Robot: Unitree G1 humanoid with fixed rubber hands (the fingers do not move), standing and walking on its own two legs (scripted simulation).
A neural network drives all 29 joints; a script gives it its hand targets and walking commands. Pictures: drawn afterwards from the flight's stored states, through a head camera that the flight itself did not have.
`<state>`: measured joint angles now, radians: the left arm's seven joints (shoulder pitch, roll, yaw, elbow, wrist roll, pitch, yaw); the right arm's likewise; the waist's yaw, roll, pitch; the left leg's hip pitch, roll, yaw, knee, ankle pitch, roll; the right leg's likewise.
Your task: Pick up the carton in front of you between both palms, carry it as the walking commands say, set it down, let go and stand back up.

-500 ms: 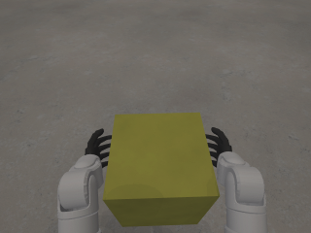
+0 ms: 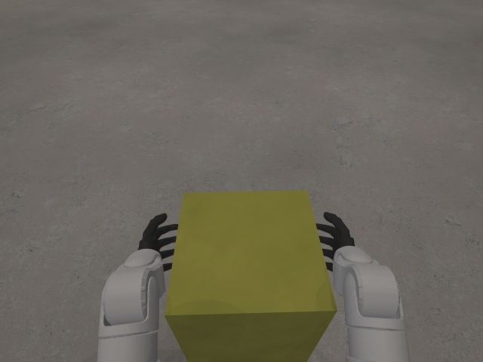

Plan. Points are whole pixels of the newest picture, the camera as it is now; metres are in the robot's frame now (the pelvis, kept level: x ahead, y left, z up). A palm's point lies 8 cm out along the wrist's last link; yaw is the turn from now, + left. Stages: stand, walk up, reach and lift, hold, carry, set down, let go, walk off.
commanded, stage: carry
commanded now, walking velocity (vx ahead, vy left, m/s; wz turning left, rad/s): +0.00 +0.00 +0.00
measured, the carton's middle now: (246, 281) +0.26 +0.00 -0.01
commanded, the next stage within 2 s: hold in 1.54 s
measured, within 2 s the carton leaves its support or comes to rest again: neither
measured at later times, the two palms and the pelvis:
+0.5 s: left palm (155, 283) +0.24 +0.14 +0.04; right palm (345, 280) +0.23 -0.16 +0.04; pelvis -0.05 +0.00 +0.00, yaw +0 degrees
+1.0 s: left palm (159, 296) +0.21 +0.13 +0.04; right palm (357, 294) +0.21 -0.17 +0.04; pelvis -0.07 -0.02 +0.00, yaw +0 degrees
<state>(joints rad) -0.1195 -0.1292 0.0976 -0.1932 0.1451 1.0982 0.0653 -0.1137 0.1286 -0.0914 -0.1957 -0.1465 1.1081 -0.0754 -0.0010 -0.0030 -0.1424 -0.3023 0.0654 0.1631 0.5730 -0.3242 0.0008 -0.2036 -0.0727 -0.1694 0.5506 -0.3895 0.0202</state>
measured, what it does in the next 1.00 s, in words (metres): shifts its weight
